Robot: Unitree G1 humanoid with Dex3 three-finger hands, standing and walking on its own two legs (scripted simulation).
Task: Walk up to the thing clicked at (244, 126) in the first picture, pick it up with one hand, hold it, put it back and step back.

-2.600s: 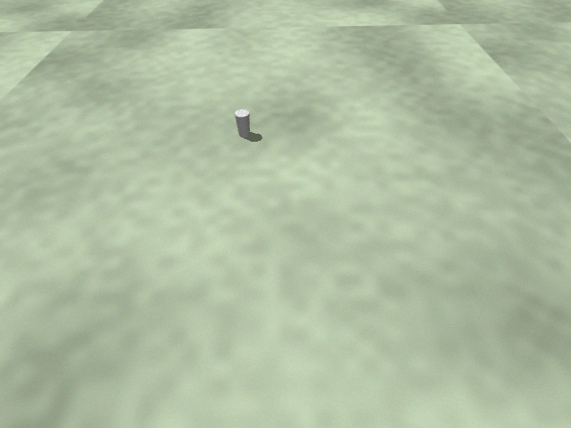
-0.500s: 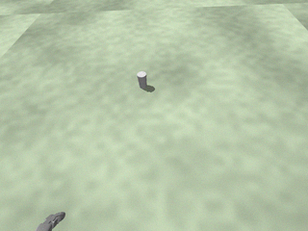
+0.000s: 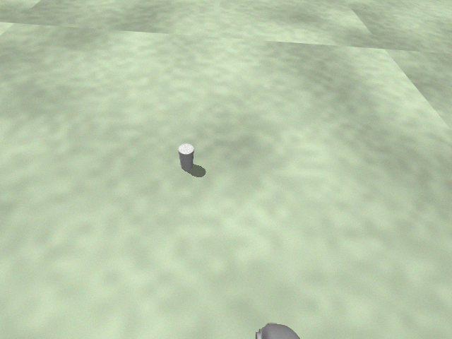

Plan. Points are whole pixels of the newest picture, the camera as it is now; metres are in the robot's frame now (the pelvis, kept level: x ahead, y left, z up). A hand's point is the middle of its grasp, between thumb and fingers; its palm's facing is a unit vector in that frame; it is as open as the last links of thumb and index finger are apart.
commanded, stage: walk up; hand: left
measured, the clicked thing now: (186, 157) +1.15 +0.18 -0.70
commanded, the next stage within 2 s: none
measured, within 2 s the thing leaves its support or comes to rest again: neither
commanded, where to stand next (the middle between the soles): +0.80 -0.07 m, yaw +1 degrees
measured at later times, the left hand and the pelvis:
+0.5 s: hand (137, 248) +0.33 +0.20 -0.11, palm faces -0.03 -0.92 -0.38, open 7.3 cm; pelvis +0.24 -0.06 +0.00, yaw -1 degrees
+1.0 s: hand (127, 205) +0.47 +0.26 -0.16, palm faces -0.04 -0.95 -0.31, open 7.4 cm; pelvis +0.43 -0.02 +0.00, yaw +1 degrees
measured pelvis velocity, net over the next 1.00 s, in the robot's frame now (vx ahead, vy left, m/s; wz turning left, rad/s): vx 0.43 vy -0.02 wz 0.02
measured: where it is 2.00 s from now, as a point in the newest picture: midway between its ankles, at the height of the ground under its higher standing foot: (229, 225)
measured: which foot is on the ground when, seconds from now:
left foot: down 0.00-0.28, up 0.30-0.72, down 0.74-1.00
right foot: up 0.00-0.22, down 0.24-0.78, up 0.80-1.00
